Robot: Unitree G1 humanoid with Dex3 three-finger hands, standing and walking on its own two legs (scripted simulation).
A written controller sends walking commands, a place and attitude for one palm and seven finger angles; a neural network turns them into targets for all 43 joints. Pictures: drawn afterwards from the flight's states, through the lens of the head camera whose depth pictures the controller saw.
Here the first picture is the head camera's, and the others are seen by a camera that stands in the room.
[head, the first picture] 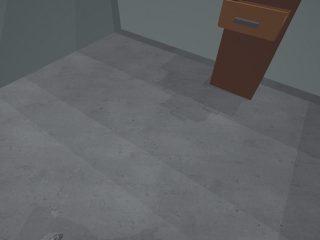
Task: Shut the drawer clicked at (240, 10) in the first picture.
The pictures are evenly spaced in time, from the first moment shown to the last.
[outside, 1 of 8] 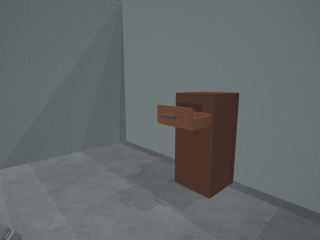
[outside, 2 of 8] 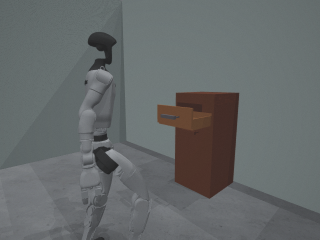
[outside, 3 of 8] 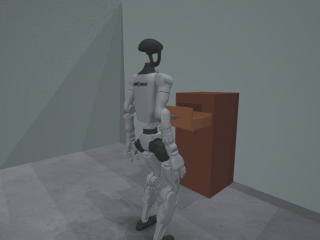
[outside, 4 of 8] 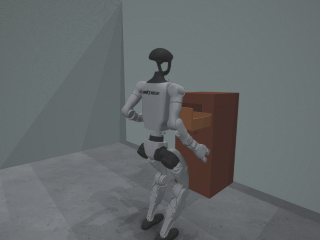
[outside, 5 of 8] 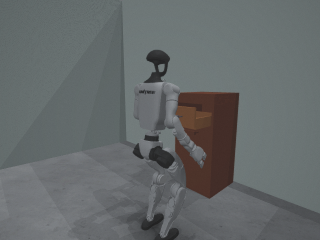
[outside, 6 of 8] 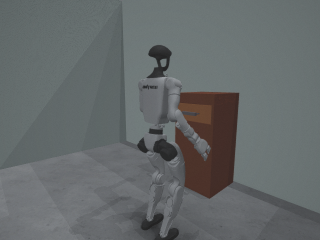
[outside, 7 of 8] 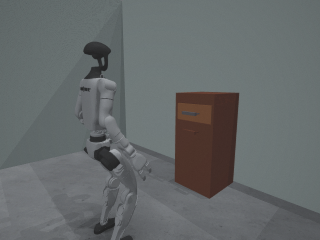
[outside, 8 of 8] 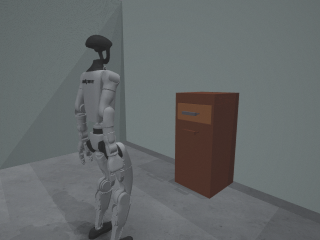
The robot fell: no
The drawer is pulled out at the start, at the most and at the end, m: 0.27 0.27 0.00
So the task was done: yes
